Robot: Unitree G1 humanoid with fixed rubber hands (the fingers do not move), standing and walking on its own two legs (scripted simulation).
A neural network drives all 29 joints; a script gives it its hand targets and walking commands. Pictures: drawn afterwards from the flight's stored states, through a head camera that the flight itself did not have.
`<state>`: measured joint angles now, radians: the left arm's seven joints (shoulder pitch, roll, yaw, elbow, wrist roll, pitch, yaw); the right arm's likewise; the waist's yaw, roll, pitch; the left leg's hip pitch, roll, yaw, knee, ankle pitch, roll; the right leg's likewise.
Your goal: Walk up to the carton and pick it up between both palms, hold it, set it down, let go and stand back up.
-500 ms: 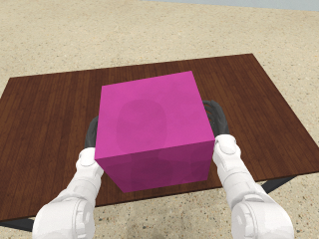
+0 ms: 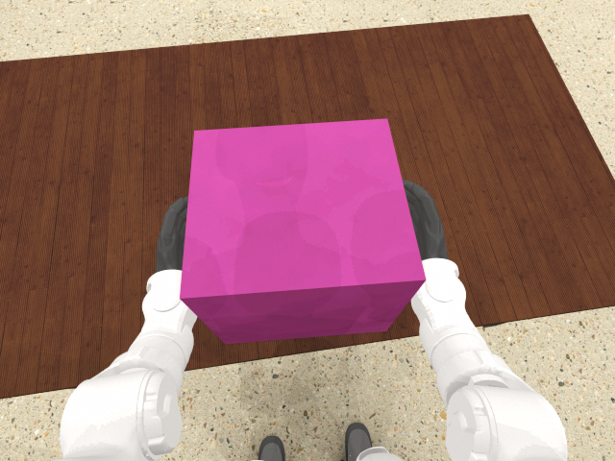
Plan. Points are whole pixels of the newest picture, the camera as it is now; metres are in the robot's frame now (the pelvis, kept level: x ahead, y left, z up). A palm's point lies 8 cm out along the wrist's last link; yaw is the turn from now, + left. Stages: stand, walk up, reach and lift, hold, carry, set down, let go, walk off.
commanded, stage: set down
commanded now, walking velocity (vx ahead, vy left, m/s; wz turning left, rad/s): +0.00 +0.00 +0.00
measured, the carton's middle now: (299, 240) +0.41 +0.02 -0.08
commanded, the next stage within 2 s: none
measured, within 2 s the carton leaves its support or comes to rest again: rests again in 0.42 s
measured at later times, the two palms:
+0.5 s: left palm (179, 269) +0.37 +0.19 -0.07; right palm (430, 250) +0.39 -0.16 -0.06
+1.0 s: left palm (174, 256) +0.38 +0.19 -0.04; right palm (463, 224) +0.40 -0.19 -0.01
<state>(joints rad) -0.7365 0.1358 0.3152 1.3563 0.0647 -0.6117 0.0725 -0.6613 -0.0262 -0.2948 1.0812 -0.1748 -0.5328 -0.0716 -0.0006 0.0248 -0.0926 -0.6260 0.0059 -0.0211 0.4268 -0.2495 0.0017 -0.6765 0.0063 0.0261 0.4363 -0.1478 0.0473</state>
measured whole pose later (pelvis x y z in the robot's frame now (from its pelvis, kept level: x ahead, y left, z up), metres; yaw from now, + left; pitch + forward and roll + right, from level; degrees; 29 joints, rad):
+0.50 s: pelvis -0.02 -0.01 -0.01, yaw +0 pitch +30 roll -1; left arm -0.80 0.14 0.35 1.44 0.06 -0.73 0.09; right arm -0.78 -0.06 -0.39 1.26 -0.21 -0.68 -0.03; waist 0.00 0.02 -0.13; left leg -0.79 0.01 -0.02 0.50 -0.24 0.00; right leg -0.78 0.00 0.00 0.41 -0.16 0.02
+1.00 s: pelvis -0.05 -0.01 -0.02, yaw +1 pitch +30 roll -1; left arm -0.96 0.19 0.16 1.54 -0.06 -0.55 0.10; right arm -0.91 -0.21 -0.18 1.31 0.07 -0.47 -0.03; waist 0.00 -0.02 -0.22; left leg -0.89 0.00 -0.02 0.63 -0.26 0.00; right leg -0.90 0.00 0.00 0.58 -0.19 0.02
